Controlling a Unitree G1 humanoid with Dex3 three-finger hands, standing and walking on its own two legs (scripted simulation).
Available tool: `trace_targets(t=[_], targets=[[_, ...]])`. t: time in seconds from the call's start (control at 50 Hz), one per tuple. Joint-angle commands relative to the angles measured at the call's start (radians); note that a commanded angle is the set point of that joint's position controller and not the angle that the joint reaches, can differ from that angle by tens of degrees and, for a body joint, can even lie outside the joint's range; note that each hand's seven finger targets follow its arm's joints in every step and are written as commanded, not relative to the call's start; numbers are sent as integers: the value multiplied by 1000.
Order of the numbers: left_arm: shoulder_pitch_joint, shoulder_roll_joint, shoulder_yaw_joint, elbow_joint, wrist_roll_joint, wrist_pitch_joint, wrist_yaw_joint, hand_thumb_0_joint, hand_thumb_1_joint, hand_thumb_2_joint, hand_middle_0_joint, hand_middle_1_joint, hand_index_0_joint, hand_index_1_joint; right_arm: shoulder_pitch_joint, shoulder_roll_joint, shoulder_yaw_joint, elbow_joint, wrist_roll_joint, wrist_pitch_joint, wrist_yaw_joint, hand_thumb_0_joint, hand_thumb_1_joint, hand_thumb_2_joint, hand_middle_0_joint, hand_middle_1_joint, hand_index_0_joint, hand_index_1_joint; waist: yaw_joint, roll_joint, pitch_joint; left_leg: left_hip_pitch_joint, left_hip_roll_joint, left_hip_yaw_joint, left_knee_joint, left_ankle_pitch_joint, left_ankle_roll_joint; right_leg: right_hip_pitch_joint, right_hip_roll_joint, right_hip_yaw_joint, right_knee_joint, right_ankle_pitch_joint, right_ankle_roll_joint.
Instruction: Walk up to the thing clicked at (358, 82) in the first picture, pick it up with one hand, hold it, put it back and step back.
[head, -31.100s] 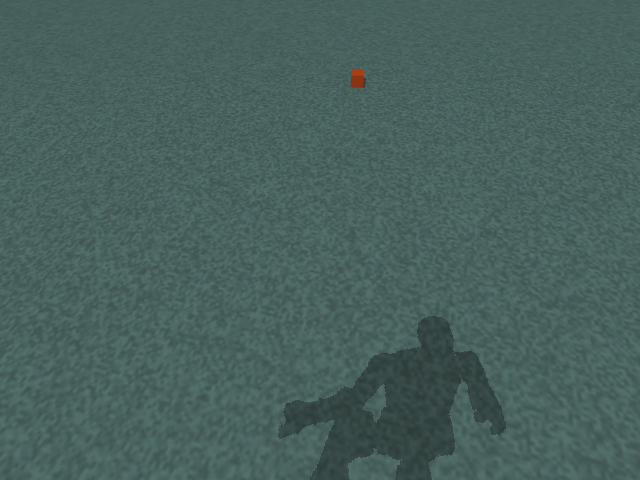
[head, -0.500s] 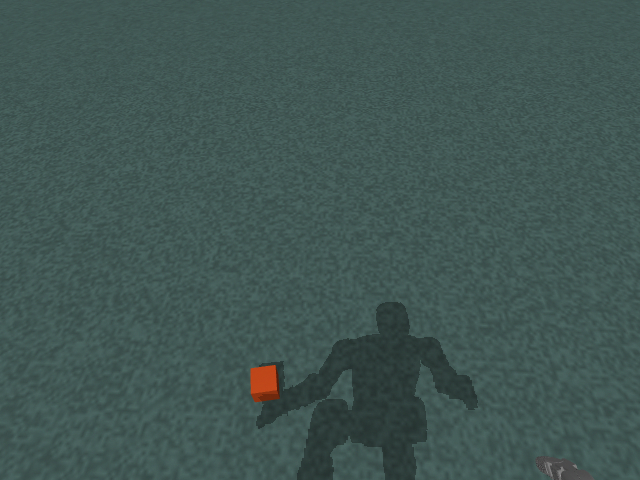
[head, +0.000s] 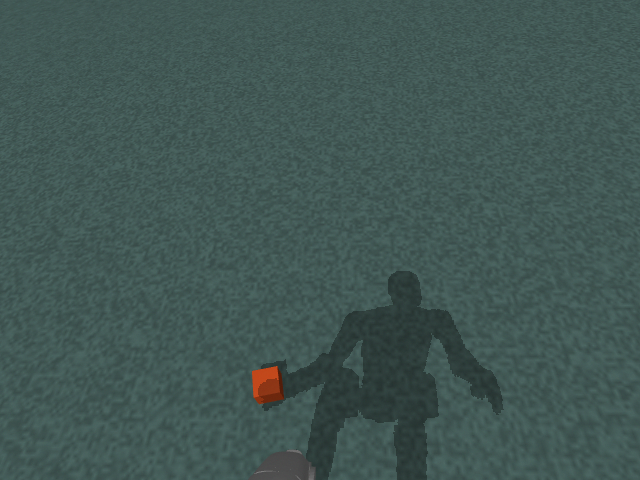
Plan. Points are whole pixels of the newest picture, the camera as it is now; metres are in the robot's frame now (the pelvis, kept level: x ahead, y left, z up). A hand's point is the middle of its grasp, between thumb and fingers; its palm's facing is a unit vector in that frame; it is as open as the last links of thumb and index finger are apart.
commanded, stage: walk up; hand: left
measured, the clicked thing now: (268, 385) +0.43 +0.25 -0.73
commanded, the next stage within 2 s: stand in 1.76 s
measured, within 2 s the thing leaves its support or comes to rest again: neither
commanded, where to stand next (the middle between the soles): +0.05 -0.02 m, yaw +4 degrees
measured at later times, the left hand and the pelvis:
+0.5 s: hand out of the picture +0.03 +0.29 -0.17, palm faces -0.06 -0.93 -0.37, open 7.3 cm; pelvis -0.05 +0.02 -0.02, yaw -2 degrees
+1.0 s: hand out of the picture +0.05 +0.30 -0.15, palm faces +0.01 -0.93 -0.38, open 7.3 cm; pelvis -0.01 +0.03 +0.00, yaw +1 degrees
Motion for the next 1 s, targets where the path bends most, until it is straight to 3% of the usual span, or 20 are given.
trace_targets(t=[0.0, 0.06, 0.1, 0.14, 0.16, 0.22, 0.36, 0.42, 0.46, 0.48, 0.5, 0.54, 0.64, 0.72, 0.76, 0.78, 0.84, 0.9, 0.94, 0.98], targets=[[-108, 267, 65, -148, -5, 24, 18, 0, 900, 900, -200, -300, -200, -300, 42, -149, -30, -78, 18, -1, -30, 0, -900, -900, 200, 300, 200, 300, -17, -282, -140, 50, -26, 60, 25, 18, -3, -42, -245, 103, 22, 869, -182], [-121, 273, 67, -165, -7, 52, 13, 0, 900, 900, -200, -300, -200, -300, 58, -153, -36, -90, 9, -15, -32, 0, -900, -900, 200, 300, 200, 300, -29, -244, -199, 71, -23, 107, -187, 133, 12, -1, -211, 87, 158, 669, -151], [-129, 252, 61, -177, -22, 67, 12, 0, 900, 900, -200, -300, -200, -300, 81, -173, -48, -90, -5, -27, -35, 0, -900, -900, 200, 300, 200, 300, -48, -149, -218, 174, 7, 86, -409, 556, 28, -50, -157, 82, 282, 461, -85], [-60, 194, 54, -178, -46, 84, 22, 0, 900, 900, -200, -300, -200, -300, 8, -293, -75, -147, -14, -32, -30, 0, -900, -900, 200, 300, 200, 300, -12, 134, -256, 258, 340, -309, -442, 1090, 228, -229, 96, 65, 608, -385, -6], [-65, 226, 63, -162, -32, 96, 33, 0, 900, 900, -200, -300, -200, -300, 30, -318, -86, -145, -3, -33, -30, 0, -900, -900, 200, 300, 200, 300, -43, 120, -294, 219, 402, -399, -443, 1004, 306, -197, 94, 166, 752, -462, -6], [-47, 239, 74, -133, -33, 107, 24, 0, 900, 900, -200, -300, -200, -300, -92, -220, -63, -184, -7, -31, -48, 0, -900, -900, 200, 300, 200, 300, 21, 70, -222, 183, 269, -180, -405, 810, 221, -273, 70, 199, 851, -323, -1], [-39, 234, 77, -117, 7, 59, -27, 0, 900, 900, -200, -300, -200, -300, -24, -244, -65, -179, -42, -56, -20, 0, -900, -900, 200, 300, 200, 300, -46, 114, -243, 224, 241, -203, -538, -159, 199, -160, 29, 61, 282, -362, 25], [94, 214, 90, -42, 18, 49, -34, 0, 900, 900, -200, -300, -200, -300, -53, -261, -67, -185, -44, -34, -6, 0, -900, -900, 200, 300, 200, 300, 8, 134, -156, 9, 218, -143, -552, -211, 154, 63, 45, -33, -19, -229, -28], [137, 258, 109, -38, 47, 36, -35, 0, 900, 900, -200, -300, -200, -300, -53, -182, -44, -195, -25, -33, -3, 0, -900, -900, 200, 300, 200, 300, 41, -37, -103, -172, 81, -10, -441, -178, -1, 168, -35, 144, -218, -337, -93], [87, 322, 113, -73, 53, 37, -36, 0, 900, 900, -200, -300, -200, -300, -132, -135, -29, -201, -14, -41, -7, 0, -900, -900, 200, 300, 200, 300, 83, -285, -46, -143, -42, 75, -155, -115, -13, -92, -270, 506, -337, -667, -178], [-41, 339, 109, -123, 53, 32, -40, 0, 900, 900, -200, -300, -200, -300, -124, -179, -46, -186, -10, -47, -14, 0, -900, -900, 200, 300, 200, 300, 41, -234, 50, -23, -10, 10, -44, -47, -15, -312, -345, 550, -362, -710, -218], [-116, 256, 86, -132, 35, 4, -27, 0, 900, 900, -200, -300, -200, -300, -35, -139, -32, -145, 4, -68, 2, 0, -900, -900, 200, 300, 200, 300, -19, -158, 11, -48, -16, 12, -100, 43, -2, -96, -223, 328, -282, -304, -162], [101, 314, 112, -122, 35, -9, -58, 0, 900, 900, -200, -300, -200, -300, -75, -181, -44, -195, -12, -97, 30, 0, -900, -900, 200, 300, 200, 300, 70, -243, -2, -133, -3, 96, -232, -18, 19, 139, -246, 304, -256, -244, -186], [58, 257, 71, -168, 11, -3, -63, 0, 900, 900, -200, -300, -200, -300, 130, -169, -67, -147, -14, -124, 15, 0, -900, -900, 200, 300, 200, 300, -59, -142, -110, 354, -27, 105, -527, 193, 67, -76, -157, 93, 57, 192, -108], [49, 201, 60, -203, 3, -1, -56, 0, 900, 900, -200, -300, -200, -300, 275, -339, -118, -149, -31, -136, 1, 0, -900, -900, 200, 300, 200, 300, -110, 127, -176, 598, 379, -559, -654, -126, 242, -519, 29, -4, 498, -289, -29], [37, 296, 82, -194, 13, 1, -45, 0, 900, 900, -200, -300, -200, -300, 270, -329, -119, -160, -3, -134, 3, 0, -900, -900, 200, 300, 200, 300, -104, -24, -144, 487, 423, -572, -638, -65, 302, -472, -39, 121, 558, -307, -34], [117, 281, 75, -165, 5, -1, -52, 0, 900, 900, -200, -300, -200, -300, 152, -240, -73, -204, 3, -136, -6, 0, -900, -900, 200, 300, 200, 300, -20, -24, -48, 328, 277, -274, -626, 53, 214, -431, -89, 128, 496, -179, -30], [143, 217, 57, -121, -23, 6, -33, 0, 900, 900, -200, -300, -200, -300, -3, -170, -31, -220, -6, -106, -16, 0, -900, -900, 200, 300, 200, 300, 22, 105, -16, 49, 201, -8, -529, 688, 192, -163, -67, 42, 379, -122, 19], [117, 221, 63, -133, -46, 18, 7, 0, 900, 900, -200, -300, -200, -300, -11, -188, -42, -247, -15, -54, -14, 0, -900, -900, 200, 300, 200, 300, 0, 199, -30, 90, 189, 17, -431, 1050, 212, -190, -32, -32, 392, -111, 36], [100, 235, 71, -147, -36, 31, 15, 0, 900, 900, -200, -300, -200, -300, 9, -195, -52, -259, -5, -32, -17, 0, -900, -900, 200, 300, 200, 300, -14, 151, -109, 112, 171, 5, -377, 963, 193, -159, -19, -42, 346, -87, 26]])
